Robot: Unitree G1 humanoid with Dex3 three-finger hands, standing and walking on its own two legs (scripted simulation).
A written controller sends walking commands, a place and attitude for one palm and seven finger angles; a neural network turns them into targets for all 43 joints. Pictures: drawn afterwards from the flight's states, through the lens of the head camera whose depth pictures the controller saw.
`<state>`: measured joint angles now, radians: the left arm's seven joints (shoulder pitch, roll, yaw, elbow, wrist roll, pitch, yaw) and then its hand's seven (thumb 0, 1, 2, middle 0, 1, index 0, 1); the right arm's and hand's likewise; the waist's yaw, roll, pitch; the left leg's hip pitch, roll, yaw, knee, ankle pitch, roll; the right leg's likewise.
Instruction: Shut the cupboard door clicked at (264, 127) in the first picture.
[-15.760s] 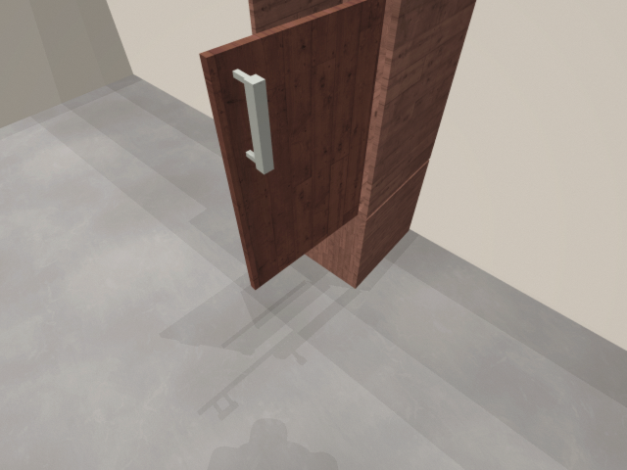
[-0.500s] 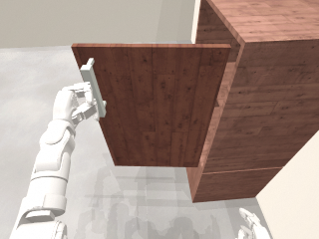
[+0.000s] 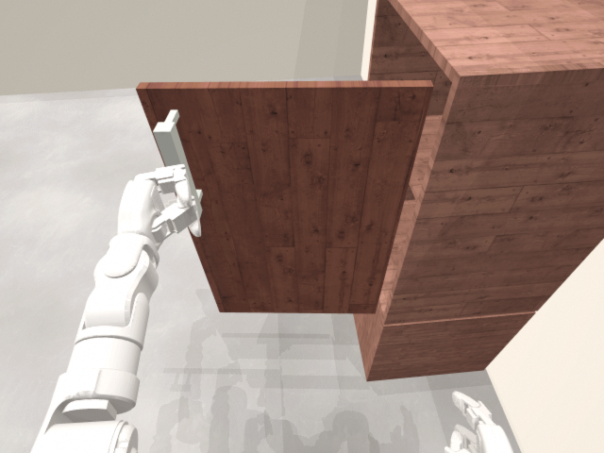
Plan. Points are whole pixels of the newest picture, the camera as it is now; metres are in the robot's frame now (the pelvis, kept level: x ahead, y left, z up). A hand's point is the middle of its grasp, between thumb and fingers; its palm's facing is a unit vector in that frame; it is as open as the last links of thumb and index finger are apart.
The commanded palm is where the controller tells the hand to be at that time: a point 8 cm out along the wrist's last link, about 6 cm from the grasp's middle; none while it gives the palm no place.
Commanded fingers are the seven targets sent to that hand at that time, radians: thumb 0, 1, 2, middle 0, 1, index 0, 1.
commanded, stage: push the door shut along its arc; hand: left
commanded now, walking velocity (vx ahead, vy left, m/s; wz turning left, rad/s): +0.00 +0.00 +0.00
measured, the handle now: (184, 167) +0.47 +0.20 +0.14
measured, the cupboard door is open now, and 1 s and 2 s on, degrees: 84 69 54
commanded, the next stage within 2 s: pull the fist back off the door in 1.88 s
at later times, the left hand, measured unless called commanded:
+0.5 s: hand (201, 180) +0.43 +0.17 +0.15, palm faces -0.04 -1.00 -0.03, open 3.1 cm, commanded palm +0.42 +0.21 +0.14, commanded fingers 0.00 0.90 0.90 -1.30 -1.50 -1.30 -1.50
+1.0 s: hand (223, 157) +0.49 +0.15 +0.15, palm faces -0.20 -0.98 -0.04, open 3.1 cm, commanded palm +0.49 +0.20 +0.14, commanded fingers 0.00 0.90 0.90 -1.30 -1.50 -1.30 -1.50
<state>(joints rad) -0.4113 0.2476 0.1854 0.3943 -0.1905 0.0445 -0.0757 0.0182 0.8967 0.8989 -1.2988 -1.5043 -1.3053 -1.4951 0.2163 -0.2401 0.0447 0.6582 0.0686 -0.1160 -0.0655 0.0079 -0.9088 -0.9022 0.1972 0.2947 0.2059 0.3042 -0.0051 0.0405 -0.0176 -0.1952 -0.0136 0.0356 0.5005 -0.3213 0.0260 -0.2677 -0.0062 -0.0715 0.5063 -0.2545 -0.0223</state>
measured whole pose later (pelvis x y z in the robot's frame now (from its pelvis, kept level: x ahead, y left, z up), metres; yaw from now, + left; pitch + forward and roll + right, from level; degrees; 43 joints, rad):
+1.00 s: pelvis -0.01 +0.00 -0.01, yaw +0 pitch +10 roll +0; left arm -1.00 0.49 0.26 1.19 -0.15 -0.21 -0.38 0.02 0.90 0.90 -1.30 -1.50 -1.30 -1.50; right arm 0.38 -0.30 0.03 0.72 0.04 -0.11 -0.07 0.00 -0.91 -0.90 0.20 0.29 0.21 0.30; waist -0.15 0.03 -0.03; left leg -0.43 -0.01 0.04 0.61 -0.35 0.03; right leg -0.49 -0.01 -0.07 0.59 -0.26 -0.02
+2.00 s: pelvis +0.01 +0.00 -0.03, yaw -1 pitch +20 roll -2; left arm -1.41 0.60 0.23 1.42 -0.08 -0.16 -0.46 0.03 0.97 0.95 -1.30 -1.50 -1.30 -1.50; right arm 0.43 -0.31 0.02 0.74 -0.01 -0.05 -0.06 0.00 -0.91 -0.90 0.20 0.29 0.21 0.30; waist -0.26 0.04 -0.05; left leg -0.68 0.01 0.03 0.75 -0.42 0.03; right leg -0.73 0.01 -0.07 0.69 -0.31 -0.02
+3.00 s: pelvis -0.02 +0.01 -0.01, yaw -2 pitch +10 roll +0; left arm -1.13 0.26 0.27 1.26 -0.04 -0.20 0.13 0.02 0.89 0.90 -1.30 -1.50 -1.31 -1.49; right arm 0.32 -0.25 0.04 0.68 0.00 -0.08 0.00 0.00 -0.91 -0.90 0.20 0.29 0.21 0.30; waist -0.15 0.03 -0.05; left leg -0.49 -0.02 0.01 0.64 -0.34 0.03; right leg -0.55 0.01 -0.04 0.61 -0.24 -0.02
